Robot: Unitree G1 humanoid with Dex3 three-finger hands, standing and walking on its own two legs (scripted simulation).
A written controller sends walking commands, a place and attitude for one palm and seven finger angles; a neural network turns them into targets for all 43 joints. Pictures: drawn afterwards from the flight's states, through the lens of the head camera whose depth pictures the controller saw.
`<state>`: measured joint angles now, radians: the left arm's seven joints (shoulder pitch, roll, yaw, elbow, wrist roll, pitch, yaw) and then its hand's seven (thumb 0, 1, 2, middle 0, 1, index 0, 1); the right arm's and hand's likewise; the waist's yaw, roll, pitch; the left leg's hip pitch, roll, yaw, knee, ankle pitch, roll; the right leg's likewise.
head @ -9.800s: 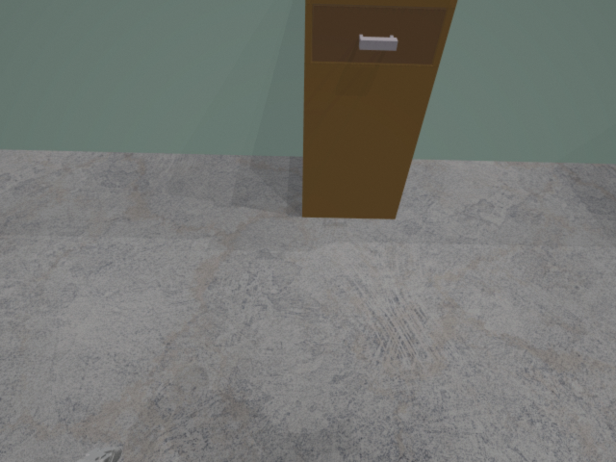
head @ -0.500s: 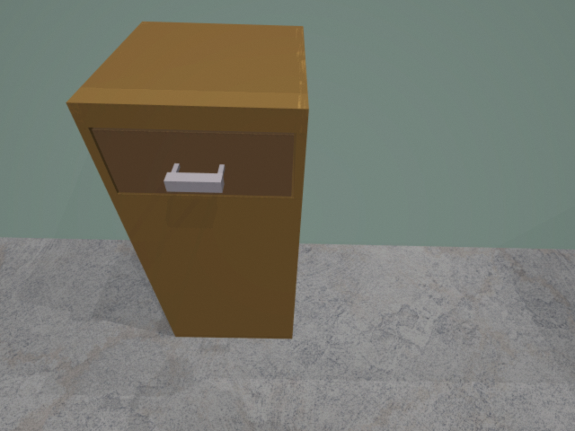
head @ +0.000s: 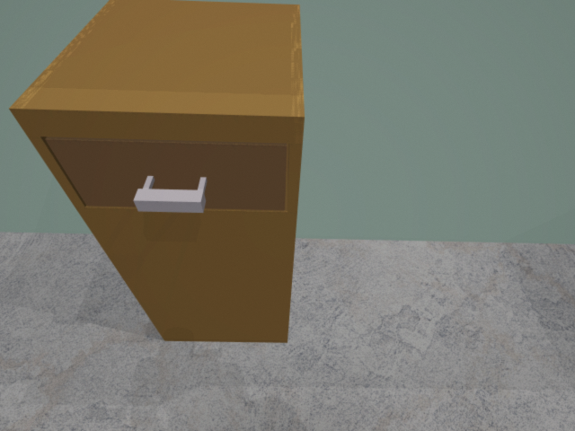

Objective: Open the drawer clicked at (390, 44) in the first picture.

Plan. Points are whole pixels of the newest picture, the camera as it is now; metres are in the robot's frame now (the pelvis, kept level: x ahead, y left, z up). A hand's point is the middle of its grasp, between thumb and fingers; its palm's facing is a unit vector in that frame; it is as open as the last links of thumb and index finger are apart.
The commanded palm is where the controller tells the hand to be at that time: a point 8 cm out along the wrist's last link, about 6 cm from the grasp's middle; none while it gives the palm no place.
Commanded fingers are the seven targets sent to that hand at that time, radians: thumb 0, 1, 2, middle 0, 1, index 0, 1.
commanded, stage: come to a stop and stand still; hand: left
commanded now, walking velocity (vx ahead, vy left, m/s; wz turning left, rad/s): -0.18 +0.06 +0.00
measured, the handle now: (173, 191) +0.48 +0.22 +0.04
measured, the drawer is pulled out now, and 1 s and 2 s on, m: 0.00 0.00 0.00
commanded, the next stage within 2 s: look again from close up in 1.70 s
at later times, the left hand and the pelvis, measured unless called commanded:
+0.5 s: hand out of the picture +0.00 +0.21 -0.16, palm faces -0.01 -0.97 -0.26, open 7.4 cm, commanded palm none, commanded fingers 0.00 0.90 0.90 -0.20 -0.30 -0.20 -0.30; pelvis -0.04 +0.02 +0.00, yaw -1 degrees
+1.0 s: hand out of the picture -0.03 +0.14 -0.16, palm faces -0.01 -0.98 -0.21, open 7.3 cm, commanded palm none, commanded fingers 0.00 0.90 0.90 -0.20 -0.30 -0.20 -0.30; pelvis -0.03 -0.03 +0.01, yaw +0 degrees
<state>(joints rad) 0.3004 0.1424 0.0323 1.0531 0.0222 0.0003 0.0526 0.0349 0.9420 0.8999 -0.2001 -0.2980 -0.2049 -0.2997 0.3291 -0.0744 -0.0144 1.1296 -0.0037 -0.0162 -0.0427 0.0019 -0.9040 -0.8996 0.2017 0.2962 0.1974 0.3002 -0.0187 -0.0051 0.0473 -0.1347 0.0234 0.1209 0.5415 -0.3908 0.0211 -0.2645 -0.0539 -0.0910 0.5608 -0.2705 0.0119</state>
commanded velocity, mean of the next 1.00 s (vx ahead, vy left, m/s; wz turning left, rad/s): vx -0.01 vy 0.00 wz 0.00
